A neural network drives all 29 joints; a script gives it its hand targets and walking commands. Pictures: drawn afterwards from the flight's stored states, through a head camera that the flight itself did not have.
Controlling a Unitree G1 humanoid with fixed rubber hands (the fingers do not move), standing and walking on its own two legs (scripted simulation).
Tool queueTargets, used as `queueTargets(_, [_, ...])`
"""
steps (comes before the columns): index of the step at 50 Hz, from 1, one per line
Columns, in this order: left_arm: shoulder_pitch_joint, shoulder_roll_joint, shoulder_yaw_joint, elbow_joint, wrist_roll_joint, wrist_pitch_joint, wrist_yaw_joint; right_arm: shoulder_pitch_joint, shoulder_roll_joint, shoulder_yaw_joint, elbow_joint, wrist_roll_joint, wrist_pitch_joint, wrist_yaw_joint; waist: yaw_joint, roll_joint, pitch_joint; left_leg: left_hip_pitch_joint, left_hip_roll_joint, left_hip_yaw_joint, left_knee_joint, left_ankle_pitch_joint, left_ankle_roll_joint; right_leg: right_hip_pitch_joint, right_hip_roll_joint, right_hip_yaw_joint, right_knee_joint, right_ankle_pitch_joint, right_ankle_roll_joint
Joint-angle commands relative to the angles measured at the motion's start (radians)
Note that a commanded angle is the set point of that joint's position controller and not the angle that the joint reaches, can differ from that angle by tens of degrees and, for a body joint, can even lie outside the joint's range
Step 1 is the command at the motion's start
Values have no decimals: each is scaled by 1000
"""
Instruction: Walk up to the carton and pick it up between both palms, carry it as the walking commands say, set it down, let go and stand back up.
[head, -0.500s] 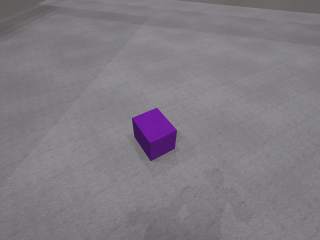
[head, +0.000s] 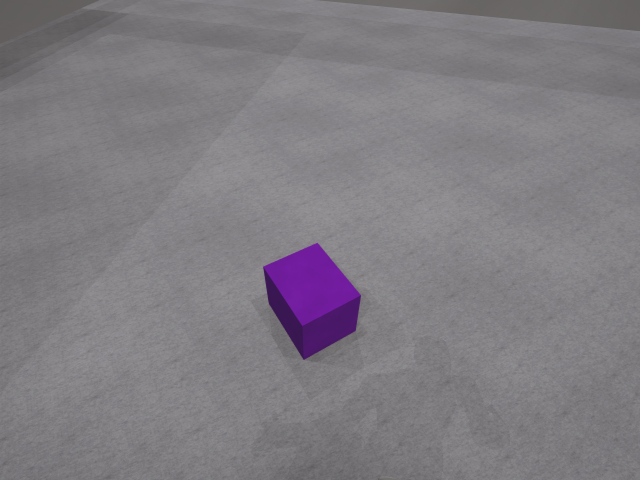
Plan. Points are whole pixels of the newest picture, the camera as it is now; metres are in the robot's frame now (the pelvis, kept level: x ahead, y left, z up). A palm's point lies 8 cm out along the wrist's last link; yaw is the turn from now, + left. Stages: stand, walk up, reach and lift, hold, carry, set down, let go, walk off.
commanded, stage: walk up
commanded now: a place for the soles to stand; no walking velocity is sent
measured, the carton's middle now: (310, 299) +0.82 +0.04 -0.62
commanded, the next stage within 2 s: none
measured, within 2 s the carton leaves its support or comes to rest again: neither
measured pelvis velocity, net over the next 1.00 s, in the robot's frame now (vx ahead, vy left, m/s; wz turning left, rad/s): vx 0.20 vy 0.00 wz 0.03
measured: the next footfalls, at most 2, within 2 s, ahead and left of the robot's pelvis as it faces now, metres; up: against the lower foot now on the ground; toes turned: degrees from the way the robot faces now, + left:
right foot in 0.06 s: +0.14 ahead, -0.13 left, +0.00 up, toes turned -5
left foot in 0.32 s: +0.24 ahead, +0.14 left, +0.00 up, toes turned +2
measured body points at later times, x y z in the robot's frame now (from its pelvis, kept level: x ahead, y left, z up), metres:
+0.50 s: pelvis +0.14 +0.01 +0.00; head +0.15 +0.00 +0.45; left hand +0.21 +0.35 -0.10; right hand +0.23 -0.33 -0.11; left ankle +0.17 +0.13 -0.70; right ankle +0.19 -0.12 -0.68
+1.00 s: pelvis +0.20 +0.00 +0.01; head +0.22 -0.02 +0.46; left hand +0.31 +0.32 -0.10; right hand +0.31 -0.32 -0.12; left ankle +0.20 +0.14 -0.70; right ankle +0.23 -0.12 -0.70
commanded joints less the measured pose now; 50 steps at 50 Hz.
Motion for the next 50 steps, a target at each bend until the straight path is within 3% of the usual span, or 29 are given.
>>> queueTargets(1, [7, 207, 68, -66, 0, -26, -7, 17, -316, -67, -46, -9, -8, -4, -31, 206, -26, 47, 320, -451, -416, -36, 259, -39, -25, -12, -157, 6, -8])
queueTargets(3, [121, 218, 90, -24, 7, -40, -4, -71, -270, -47, -76, -6, 1, 6, 58, 141, -65, -155, 233, -298, -252, -191, 190, 259, 33, -57, -344, 147, -32])
queueTargets(4, [216, 257, 111, 1, 17, -49, 4, -76, -207, -24, -94, -8, 8, 12, 113, -11, -77, -344, 131, -186, -35, -289, 138, 445, 21, 50, -446, -29, -66])
queueTargets(5, [280, 353, 126, 0, 22, -55, 13, -156, -134, -10, -134, 4, 6, 11, 160, -316, -70, -558, -44, -41, 339, -222, 52, 512, -264, 644, -753, -386, -196])
queueTargets(6, [232, 367, 110, -42, -6, -52, 18, -164, -202, -13, -121, 7, 8, -2, 146, -141, -82, -602, -15, -184, 406, -200, 29, 567, -368, 810, -811, -298, -286])
queueTargets(7, [179, 335, 101, -63, -16, -46, 26, -147, -234, -20, -98, 9, 5, -9, 116, -29, -29, -588, 45, -211, 422, -143, 18, 524, -379, 727, -758, -169, -323])
queueTargets(9, [114, 320, 97, -82, -12, -42, 35, -95, -252, -29, -65, 1, -7, -8, 76, -25, -4, -503, 108, -218, 351, -140, 5, 432, -365, 583, -685, 60, -322])
queueTargets(11, [88, 301, 85, -92, -9, -41, 30, -56, -239, -33, -48, -1, -7, 3, 53, -98, -24, -340, 104, -180, 230, -162, 1, 326, -316, 414, -641, 291, -291])
queueTargets(14, [2, 300, 76, -119, -5, -32, 16, 13, -218, -47, -31, 5, -4, 15, -13, -135, -59, -33, 46, -80, 20, -47, 10, 140, -252, 242, -574, 225, -243])
queueTargets(16, [-46, 213, 49, -136, 8, -15, 10, 183, -233, -73, 33, -2, -9, 4, -113, 20, -66, 346, -41, -37, -123, -45, 29, -161, -136, 72, -330, 31, -146])
queueTargets(17, [-67, 135, 27, -167, -2, -13, 9, 256, -325, -99, 37, -13, -17, -10, -168, 318, -81, 466, 166, -503, -378, -391, 126, -381, 10, -74, 36, 73, -63])
queueTargets(18, [-105, 162, 33, -179, -6, -15, 20, 249, -405, -109, -3, 0, -20, -11, -164, 333, -98, 453, 394, -964, -571, -447, 275, -479, 79, 0, 188, -67, -19])
queueTargets(19, [-120, 240, 48, -151, -1, -11, 28, 171, -376, -99, -26, 21, -16, -14, -121, 95, -45, 378, 421, -935, -541, -392, 299, -448, 27, 114, 201, -45, -12])
queueTargets(22, [-25, 233, 58, -70, 4, -18, 24, 47, -305, -73, -41, 5, -5, -26, -34, 156, 20, 165, 349, -620, -425, -92, 265, -287, -58, 64, 32, 3, -3])
queueTargets(25, [40, 187, 58, -40, -1, -17, 16, -13, -289, -55, -37, -4, 1, -23, 1, 208, -23, 18, 301, -419, -334, 284, 239, -3, -5, -22, -117, 29, -12])
queueTargets(27, [124, 172, 65, -5, 2, -25, 30, -103, -219, -22, -56, 3, 15, -20, 75, 176, -66, -154, 208, -234, -143, 308, 152, 300, 54, -49, -356, 234, -39])
queueTargets(28, [156, 210, 74, -2, 13, -30, 39, -82, -157, -2, -64, 7, 23, -19, 87, 24, -83, -229, 133, -144, 39, 244, 97, 368, -20, 109, -476, 238, -63])
queueTargets(29, [126, 307, 86, -29, 8, -35, 45, -86, -119, 9, -79, 23, 29, -26, 81, -196, -153, -297, 0, -85, 253, 28, 17, 382, -272, 554, -638, 243, -197])
queueTargets(30, [87, 309, 75, -44, -11, -30, 44, -107, -190, -5, -62, 25, 40, -38, 64, -71, -153, -251, 16, -173, 260, -222, 18, 362, -312, 601, -628, 294, -285])
queueTargets(32, [19, 291, 68, -51, -9, -21, 53, -63, -195, -9, -13, 15, 35, -46, 40, -80, -106, -220, 55, -182, 203, -227, 17, 294, -307, 496, -550, 338, -292])
queueTargets(34, [-64, 259, 54, -62, -11, -9, 51, 23, -199, -18, 40, 10, 26, -46, -15, -108, -101, -40, 35, -153, 16, -84, 32, 153, -248, 358, -487, 358, -210])
queueTargets(35, [-116, 222, 36, -68, -11, 0, 46, 63, -205, -22, 65, 7, 20, -48, -54, -63, -97, 93, 52, -192, -129, 9, 43, 23, -177, 240, -423, 328, -141])
queueTargets(37, [-148, 159, 19, -62, -9, 4, 43, -13, -261, -33, 67, -2, 15, -42, -19, 139, -56, 60, 170, -488, -283, 11, 139, -7, 15, 15, -245, 214, -39])
queueTargets(38, [-154, 165, 21, -45, -8, 2, 44, -36, -268, -27, 68, 1, 17, -40, -5, 109, -71, 65, 193, -516, -260, 139, 173, 34, 25, -11, -246, 195, -28])
queueTargets(41, [-110, 202, 30, 12, -11, -19, 47, -116, -196, 6, 72, 16, 23, -46, 36, 17, -152, -26, 67, -271, -62, 377, 73, 283, -81, 148, -419, 451, -96])
queueTargets(43, [-89, 226, 32, 38, -19, -17, 49, -101, -168, 15, 87, 26, 29, -52, 30, -57, -182, -36, 33, -178, 28, 252, 21, 352, -207, 271, -469, 656, -193])
queueTargets(44, [-123, 230, 26, 38, -21, -15, 50, -91, -169, 15, 102, 24, 29, -54, 9, -50, -161, -1, 38, -156, -15, 196, 19, 312, -224, 269, -476, 689, -198])
queueTargets(48, [-226, 171, 7, 39, -16, 3, 48, -79, -192, 2, 145, 13, 28, -47, -18, 29, -148, 136, 82, -268, -209, 278, 79, 203, -81, 62, -421, 460, -72])
queueTargets(50, [-240, 154, 4, 62, -19, 11, 43, -128, -206, 6, 148, 11, 28, -45, 7, 76, -129, 105, 121, -327, -258, 265, 106, 221, -39, 17, -408, 358, -46])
